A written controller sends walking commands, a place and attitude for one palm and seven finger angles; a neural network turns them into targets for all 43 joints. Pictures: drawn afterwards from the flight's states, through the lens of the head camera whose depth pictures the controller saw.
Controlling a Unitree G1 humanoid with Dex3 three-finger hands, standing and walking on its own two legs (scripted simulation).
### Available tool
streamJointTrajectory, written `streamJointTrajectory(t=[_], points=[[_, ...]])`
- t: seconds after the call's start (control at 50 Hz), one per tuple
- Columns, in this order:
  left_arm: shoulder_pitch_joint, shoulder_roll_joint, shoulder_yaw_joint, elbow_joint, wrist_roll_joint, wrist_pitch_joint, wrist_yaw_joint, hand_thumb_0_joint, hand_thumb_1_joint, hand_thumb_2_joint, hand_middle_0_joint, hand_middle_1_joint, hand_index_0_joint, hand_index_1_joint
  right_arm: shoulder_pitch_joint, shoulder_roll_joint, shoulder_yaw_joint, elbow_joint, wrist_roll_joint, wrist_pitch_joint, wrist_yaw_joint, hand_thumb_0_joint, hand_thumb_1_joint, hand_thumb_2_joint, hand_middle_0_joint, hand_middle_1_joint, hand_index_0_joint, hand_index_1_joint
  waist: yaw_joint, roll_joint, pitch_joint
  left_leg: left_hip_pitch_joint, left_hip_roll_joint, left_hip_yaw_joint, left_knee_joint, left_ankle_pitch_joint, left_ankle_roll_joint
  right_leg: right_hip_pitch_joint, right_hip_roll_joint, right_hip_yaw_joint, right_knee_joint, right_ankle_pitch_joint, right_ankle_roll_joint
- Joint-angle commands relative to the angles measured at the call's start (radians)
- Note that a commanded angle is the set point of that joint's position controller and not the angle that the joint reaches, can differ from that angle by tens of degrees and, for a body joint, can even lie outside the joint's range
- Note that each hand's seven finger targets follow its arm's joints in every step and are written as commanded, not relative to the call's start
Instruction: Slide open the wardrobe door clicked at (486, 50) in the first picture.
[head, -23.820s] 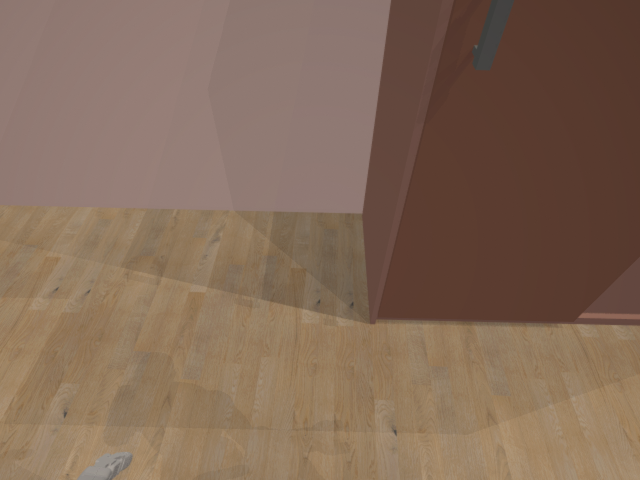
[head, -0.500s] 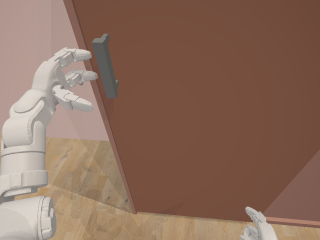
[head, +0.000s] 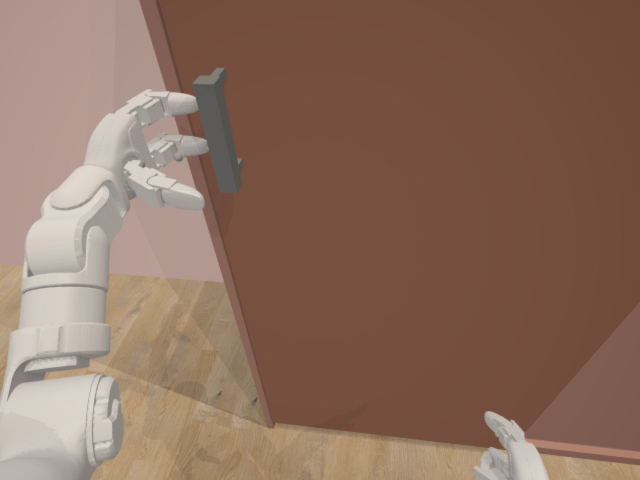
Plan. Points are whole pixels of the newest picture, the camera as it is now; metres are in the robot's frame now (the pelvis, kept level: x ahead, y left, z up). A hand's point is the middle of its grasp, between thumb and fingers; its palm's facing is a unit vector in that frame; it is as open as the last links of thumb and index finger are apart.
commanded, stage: feel for the door with the fingertips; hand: left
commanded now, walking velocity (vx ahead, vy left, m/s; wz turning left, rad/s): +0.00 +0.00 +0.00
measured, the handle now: (224, 131) +0.44 +0.15 +0.25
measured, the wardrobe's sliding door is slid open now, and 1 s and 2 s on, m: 0.00 0.00 0.00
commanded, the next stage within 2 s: slide the fingers in behind the handle in 0.12 s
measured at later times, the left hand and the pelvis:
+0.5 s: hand (183, 151) +0.40 +0.19 +0.25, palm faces -0.02 -1.00 -0.01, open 13.9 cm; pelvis +0.00 +0.00 +0.00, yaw -1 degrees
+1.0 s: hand (207, 151) +0.39 +0.16 +0.26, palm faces -0.04 -1.00 -0.02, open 14.0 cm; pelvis +0.00 +0.00 +0.00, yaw -1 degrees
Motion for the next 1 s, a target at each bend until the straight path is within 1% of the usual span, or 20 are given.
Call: streamJointTrajectory(t=[0.0,0.04,0.06,0.12,0.18,0.24,0.3,0.42,0.56,0.58,0.64,0.66,0.68,0.72,0.78,0.84,0.86,0.92,0.96,0.98], points=[[-0.548,0.196,0.028,-0.167,0.0,-0.085,0.022,0.0,-0.5,0.3,-0.3,-1.2,-0.3,-1.2,-0.124,-0.106,-0.048,-0.152,-0.003,-0.063,-0.008,0.0,-0.9,-0.9,0.2,0.3,0.2,0.3,-0.033,-0.01,-0.217,0.202,-0.038,0.037,-0.022,0.226,0.07,-0.089,0.039,-0.029,-0.07,0.312,-0.026],[-0.549,0.21,0.045,-0.141,0.004,-0.092,0.034,0.0,-0.5,0.3,-0.3,-1.2,-0.3,-1.2,-0.113,-0.108,-0.052,-0.148,-0.005,-0.065,-0.007,0.0,-0.9,-0.9,0.2,0.3,0.2,0.3,-0.028,-0.009,-0.228,0.202,-0.039,0.037,-0.021,0.234,0.069,-0.086,0.041,-0.028,-0.068,0.319,-0.027],[-0.544,0.242,0.066,-0.138,0.007,-0.106,0.039,0.0,-0.5,0.3,-0.3,-1.2,-0.3,-1.2,-0.097,-0.118,-0.057,-0.142,-0.008,-0.064,-0.006,0.0,-0.9,-0.9,0.2,0.3,0.2,0.3,-0.026,-0.05,-0.249,0.202,-0.036,0.035,-0.021,0.247,0.069,-0.06,0.041,-0.032,-0.067,0.33,-0.027],[-0.533,0.285,0.121,-0.131,0.011,-0.123,0.047,0.0,-0.5,0.3,-0.3,-1.2,-0.3,-1.2,-0.089,-0.115,-0.059,-0.151,-0.013,-0.065,-0.003,0.0,-0.9,-0.9,0.2,0.3,0.2,0.3,-0.009,-0.05,-0.288,0.199,-0.038,0.041,-0.022,0.284,0.072,-0.023,0.04,-0.027,-0.056,0.386,-0.027],[-0.538,0.255,0.091,-0.117,0.007,-0.135,0.04,0.0,-0.5,0.3,-0.3,-1.2,-0.3,-1.2,-0.084,-0.115,-0.06,-0.152,-0.008,-0.066,-0.002,0.0,-0.9,-0.9,0.2,0.3,0.2,0.3,-0.022,-0.063,-0.247,0.182,-0.035,0.044,-0.029,0.256,0.073,-0.041,0.041,-0.028,-0.068,0.358,-0.022],[-0.566,0.252,0.08,-0.096,0.016,-0.136,0.042,0.0,-0.5,0.3,-0.3,-1.2,-0.3,-1.2,-0.075,-0.117,-0.061,-0.145,-0.006,-0.069,-0.004,0.0,-0.9,-0.9,0.2,0.3,0.2,0.3,-0.028,-0.023,-0.215,0.181,-0.034,0.046,-0.03,0.222,0.072,-0.077,0.045,-0.026,-0.074,0.31,-0.025],[-0.552,0.256,0.086,-0.132,0.019,-0.146,0.044,0.0,-0.5,0.3,-0.3,-1.2,-0.3,-1.2,-0.073,-0.118,-0.064,-0.151,-0.008,-0.075,0.0,0.0,-0.9,-0.9,0.2,0.3,0.2,0.3,-0.022,-0.016,-0.254,0.197,-0.034,0.042,-0.029,0.249,0.072,-0.055,0.044,-0.027,-0.069,0.33,-0.028],[-0.486,0.284,0.125,-0.151,0.01,-0.143,0.031,0.0,-0.5,0.3,-0.3,-1.2,-0.3,-1.2,-0.081,-0.118,-0.064,-0.164,-0.008,-0.071,0.0,0.0,-0.9,-0.9,0.2,0.3,0.2,0.3,-0.01,-0.052,-0.26,0.19,-0.033,0.051,-0.03,0.263,0.075,-0.032,0.044,-0.026,-0.065,0.363,-0.024],[-0.442,0.183,0.041,-0.223,-0.001,-0.118,0.016,0.0,-0.5,0.3,-0.3,-1.2,-0.3,-1.2,-0.104,-0.112,-0.062,-0.176,-0.002,-0.073,0.007,0.0,-0.9,-0.9,0.2,0.3,0.2,0.3,-0.019,-0.009,-0.236,0.223,-0.03,0.052,-0.025,0.268,0.072,-0.065,0.047,-0.03,-0.068,0.357,-0.026],[-0.46,0.204,0.058,-0.245,-0.004,-0.112,0.019,0.0,-0.5,0.3,-0.3,-1.2,-0.3,-1.2,-0.106,-0.11,-0.06,-0.177,0.0,-0.073,0.007,0.0,-0.9,-0.9,0.2,0.3,0.2,0.3,-0.017,-0.011,-0.236,0.216,-0.03,0.046,-0.029,0.265,0.072,-0.064,0.047,-0.032,-0.069,0.352,-0.026],[-0.47,0.159,0.029,-0.246,-0.008,-0.085,0.026,0.0,-0.5,0.3,-0.3,-1.2,-0.3,-1.2,-0.121,-0.105,-0.054,-0.173,-0.001,-0.074,0.006,0.0,-0.9,-0.9,0.2,0.3,0.2,0.3,-0.02,-0.019,-0.216,0.21,-0.031,0.041,-0.031,0.241,0.069,-0.086,0.048,-0.035,-0.068,0.322,-0.026],[-0.467,0.184,0.039,-0.253,-0.002,-0.085,0.034,0.0,-0.5,0.3,-0.3,-1.2,-0.3,-1.2,-0.122,-0.111,-0.057,-0.167,-0.001,-0.071,0.004,0.0,-0.9,-0.9,0.2,0.3,0.2,0.3,-0.019,-0.005,-0.217,0.224,-0.028,0.046,-0.03,0.239,0.068,-0.085,0.047,-0.031,-0.075,0.313,-0.027],[-0.503,0.148,0.011,-0.259,-0.004,-0.08,0.038,0.0,-0.5,0.3,-0.3,-1.2,-0.3,-1.2,-0.126,-0.104,-0.052,-0.168,-0.001,-0.073,0.004,0.0,-0.9,-0.9,0.2,0.3,0.2,0.3,-0.027,-0.013,-0.212,0.215,-0.032,0.039,-0.034,0.237,0.069,-0.089,0.045,-0.034,-0.074,0.31,-0.026],[-0.528,0.134,0.003,-0.271,0.0,-0.074,0.055,0.0,-0.5,0.3,-0.3,-1.2,-0.3,-1.2,-0.129,-0.101,-0.051,-0.162,-0.003,-0.072,0.004,0.0,-0.9,-0.9,0.2,0.3,0.2,0.3,-0.028,-0.013,-0.222,0.226,-0.031,0.037,-0.032,0.242,0.066,-0.092,0.047,-0.035,-0.07,0.308,-0.028],[-0.497,0.172,0.049,-0.275,0.003,-0.075,0.077,0.0,-0.5,0.3,-0.3,-1.2,-0.3,-1.2,-0.135,-0.101,-0.051,-0.163,-0.011,-0.068,0.006,0.0,-0.9,-0.9,0.2,0.3,0.2,0.3,-0.008,-0.029,-0.266,0.229,-0.032,0.036,-0.032,0.267,0.066,-0.053,0.043,-0.032,-0.064,0.334,-0.03],[-0.509,0.136,0.026,-0.248,0.007,-0.065,0.087,0.0,-0.5,0.3,-0.3,-1.2,-0.3,-1.2,-0.139,-0.094,-0.047,-0.158,-0.014,-0.058,0.007,0.0,-0.9,-0.9,0.2,0.3,0.2,0.3,-0.014,-0.056,-0.251,0.221,-0.034,0.044,-0.033,0.268,0.066,-0.053,0.044,-0.032,-0.064,0.35,-0.027],[-0.459,0.166,0.052,-0.228,0.009,-0.066,0.091,0.0,-0.5,0.3,-0.3,-1.2,-0.3,-1.2,-0.136,-0.1,-0.05,-0.156,-0.014,-0.053,0.009,0.0,-0.9,-0.9,0.2,0.3,0.2,0.3,-0.002,-0.065,-0.245,0.215,-0.029,0.043,-0.033,0.269,0.065,-0.044,0.045,-0.032,-0.066,0.346,-0.028],[-0.494,0.114,0.004,-0.23,0.018,-0.053,0.096,0.0,-0.5,0.3,-0.3,-1.2,-0.3,-1.2,-0.146,-0.091,-0.044,-0.162,-0.011,-0.043,0.009,0.0,-0.9,-0.9,0.2,0.3,0.2,0.3,-0.014,-0.048,-0.225,0.206,-0.031,0.05,-0.037,0.266,0.066,-0.049,0.042,-0.032,-0.066,0.353,-0.026],[-0.47,0.12,0.013,-0.253,0.024,-0.056,0.103,0.0,-0.5,0.3,-0.3,-1.2,-0.3,-1.2,-0.146,-0.092,-0.049,-0.167,-0.013,-0.041,0.014,0.0,-0.9,-0.9,0.2,0.3,0.2,0.3,-0.003,-0.029,-0.242,0.221,-0.028,0.048,-0.033,0.291,0.064,-0.039,0.044,-0.032,-0.063,0.368,-0.03],[-0.495,0.104,-0.003,-0.28,0.026,-0.057,0.103,0.0,-0.5,0.3,-0.3,-1.2,-0.3,-1.2,-0.151,-0.088,-0.046,-0.17,-0.013,-0.04,0.014,0.0,-0.9,-0.9,0.2,0.3,0.2,0.3,-0.01,-0.008,-0.257,0.231,-0.031,0.051,-0.033,0.301,0.065,-0.033,0.04,-0.029,-0.062,0.382,-0.03]])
